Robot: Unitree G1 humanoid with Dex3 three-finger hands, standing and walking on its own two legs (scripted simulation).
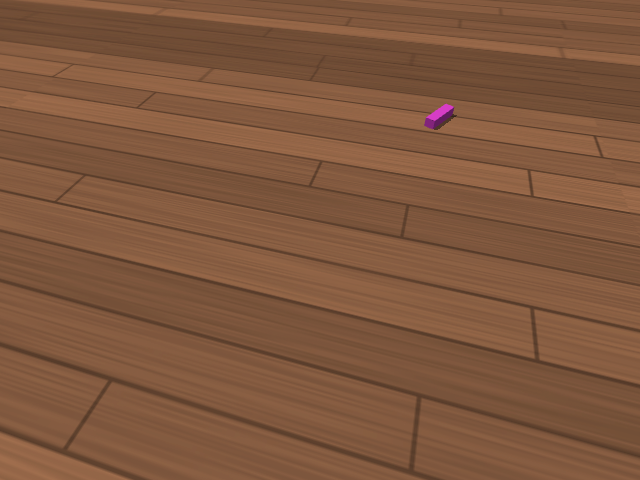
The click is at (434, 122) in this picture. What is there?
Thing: lying carton
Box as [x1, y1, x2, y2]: [424, 104, 453, 128]
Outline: 453,107 447,104 443,105 426,117 424,125 431,128 435,127 451,115
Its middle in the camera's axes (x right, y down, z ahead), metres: +0.74 -0.77 +2.38
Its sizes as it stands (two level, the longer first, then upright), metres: 0.228 0.061 0.056
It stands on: the floor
